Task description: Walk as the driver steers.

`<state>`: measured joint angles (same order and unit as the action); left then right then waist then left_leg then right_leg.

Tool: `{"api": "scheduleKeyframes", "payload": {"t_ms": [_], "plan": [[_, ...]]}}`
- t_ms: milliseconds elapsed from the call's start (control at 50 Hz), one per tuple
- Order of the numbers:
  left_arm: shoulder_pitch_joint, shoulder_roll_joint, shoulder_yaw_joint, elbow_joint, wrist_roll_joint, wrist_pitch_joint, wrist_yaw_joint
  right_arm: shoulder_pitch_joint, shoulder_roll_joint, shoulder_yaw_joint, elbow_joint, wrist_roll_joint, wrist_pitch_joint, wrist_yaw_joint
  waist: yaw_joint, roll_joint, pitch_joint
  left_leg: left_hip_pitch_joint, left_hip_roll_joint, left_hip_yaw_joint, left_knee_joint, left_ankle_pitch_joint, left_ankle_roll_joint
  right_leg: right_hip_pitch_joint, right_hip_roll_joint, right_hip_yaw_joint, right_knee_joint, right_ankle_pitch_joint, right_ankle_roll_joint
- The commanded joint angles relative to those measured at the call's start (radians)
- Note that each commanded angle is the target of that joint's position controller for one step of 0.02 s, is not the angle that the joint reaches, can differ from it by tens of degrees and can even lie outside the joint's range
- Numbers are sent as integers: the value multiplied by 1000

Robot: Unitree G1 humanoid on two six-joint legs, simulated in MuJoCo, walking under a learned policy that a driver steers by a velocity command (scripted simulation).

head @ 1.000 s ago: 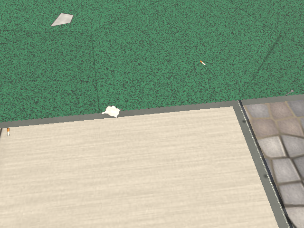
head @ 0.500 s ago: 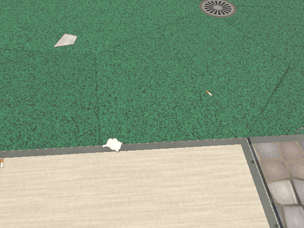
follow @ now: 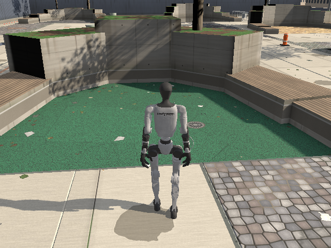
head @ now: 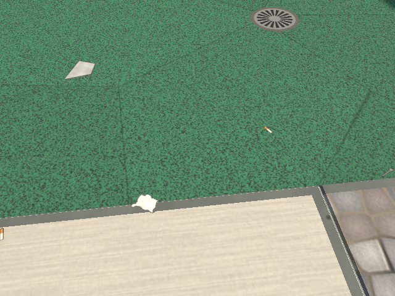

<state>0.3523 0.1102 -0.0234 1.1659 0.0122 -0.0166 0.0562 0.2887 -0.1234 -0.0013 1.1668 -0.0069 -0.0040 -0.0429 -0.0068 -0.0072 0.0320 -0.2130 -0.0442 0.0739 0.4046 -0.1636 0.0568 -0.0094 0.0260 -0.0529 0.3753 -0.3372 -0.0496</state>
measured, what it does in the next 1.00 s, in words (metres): stands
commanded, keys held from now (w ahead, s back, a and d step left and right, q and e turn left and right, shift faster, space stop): no key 1.00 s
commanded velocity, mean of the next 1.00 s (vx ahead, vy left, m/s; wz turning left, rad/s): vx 0.00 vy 0.00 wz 0.00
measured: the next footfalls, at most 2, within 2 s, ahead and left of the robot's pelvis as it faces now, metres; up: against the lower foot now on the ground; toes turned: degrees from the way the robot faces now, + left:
left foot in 1.60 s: +0.25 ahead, +0.11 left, +0.00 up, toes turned +5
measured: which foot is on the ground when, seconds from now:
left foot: down 0.00-1.00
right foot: down 0.00-1.00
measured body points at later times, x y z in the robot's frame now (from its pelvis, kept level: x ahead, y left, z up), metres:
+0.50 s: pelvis +0.00 -0.01 +0.00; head +0.00 -0.02 +0.45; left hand -0.06 +0.18 -0.16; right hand -0.03 -0.21 -0.17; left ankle +0.04 +0.09 -0.74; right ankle -0.08 -0.08 -0.74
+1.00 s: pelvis +0.01 -0.02 +0.00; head +0.01 -0.03 +0.45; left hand -0.07 +0.17 -0.16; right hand -0.04 -0.22 -0.17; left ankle +0.04 +0.09 -0.74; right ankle -0.08 -0.08 -0.74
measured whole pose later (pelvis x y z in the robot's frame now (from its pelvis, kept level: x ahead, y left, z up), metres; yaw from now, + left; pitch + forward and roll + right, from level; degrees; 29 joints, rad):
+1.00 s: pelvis +0.01 -0.02 +0.00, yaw +0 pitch -1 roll +1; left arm 0.43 0.08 -0.04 1.16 0.01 -0.03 0.06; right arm 0.32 -0.10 0.02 1.20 0.00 0.00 -0.04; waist 0.00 0.00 0.02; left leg -0.23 -0.01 0.06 0.43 -0.18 0.02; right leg -0.01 0.06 -0.06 0.36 -0.34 -0.08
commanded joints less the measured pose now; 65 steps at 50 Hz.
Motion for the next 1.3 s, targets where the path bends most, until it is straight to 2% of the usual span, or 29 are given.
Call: {"api": "scheduleKeyframes", "payload": {"t_ms": [20, 460, 1200, 1220, 1240, 1260, 1280, 1300], "plan": [[104, 61, 6, 6, 0, -3, 2, 67, -64, -7, -1, 0, -2, -2, 0, -5, 64, 67, 135, -154, -49, 148, 14, -144, -135, 109, -85, 204, -17], [164, 36, -2, 11, 0, -12, 1, 95, -43, 7, 27, 3, 0, -1, -1, -9, 76, 46, 135, -144, -36, 121, 1, -150, -137, 114, -97, 242, -19], [213, 32, -5, 8, -2, -16, 1, 127, -28, 17, 35, 8, 0, -4, 3, -13, 80, 26, 137, -124, 1, 132, -13, -124, -143, 111, -89, 376, -8], [223, 29, -5, 10, 0, -16, 1, 129, -23, 19, 37, 7, 1, -4, 8, -12, 64, 29, 129, -119, 0, 83, -11, -116, -137, 112, -105, 291, -13], [233, 37, -1, 12, 2, -15, 0, 116, -26, 17, 33, 4, 2, -3, 17, -16, 75, 10, 112, -108, 17, 15, -9, -120, -130, 123, -123, 166, -27], [248, 61, 10, 14, 4, -12, -1, 95, -34, 13, 21, 2, 3, 0, 28, -38, 95, -35, 81, -78, 68, -83, -5, -123, -134, 151, -147, -6, -54], [262, 90, 23, 12, 3, -8, -3, 65, -41, 7, 3, -4, 4, 6, 45, -82, 135, -118, 44, -32, 146, -192, -1, -124, -167, 214, -186, -197, -95], [276, 109, 33, 11, 2, -6, -6, 24, -45, 4, -24, -16, 3, 14, 60, -111, 198, -226, 27, 7, 215, -255, 2, -127, -230, 292, -238, -336, -140]]}}
Keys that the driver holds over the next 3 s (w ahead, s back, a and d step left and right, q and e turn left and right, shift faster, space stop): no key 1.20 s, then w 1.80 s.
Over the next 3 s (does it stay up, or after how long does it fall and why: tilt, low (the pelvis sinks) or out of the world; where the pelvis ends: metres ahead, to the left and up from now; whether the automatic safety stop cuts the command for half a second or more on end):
stays up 0.86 0.05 0.00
